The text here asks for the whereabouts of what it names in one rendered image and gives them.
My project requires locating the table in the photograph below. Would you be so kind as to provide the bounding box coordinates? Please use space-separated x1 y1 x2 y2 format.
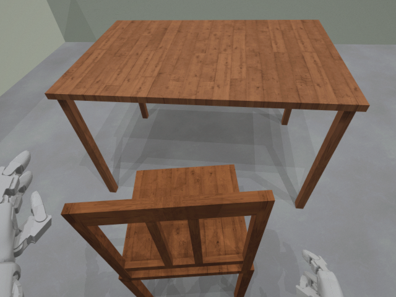
45 20 370 209

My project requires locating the left robot forearm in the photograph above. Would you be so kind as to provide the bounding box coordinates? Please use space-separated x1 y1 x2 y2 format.
0 262 24 297

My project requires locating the left robot hand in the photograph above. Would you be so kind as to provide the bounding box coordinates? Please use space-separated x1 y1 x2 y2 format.
0 150 51 262

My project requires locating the right robot hand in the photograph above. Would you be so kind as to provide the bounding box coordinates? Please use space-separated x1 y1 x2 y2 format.
296 249 343 297

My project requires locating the chair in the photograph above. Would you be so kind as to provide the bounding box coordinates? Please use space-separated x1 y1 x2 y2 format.
61 165 275 297

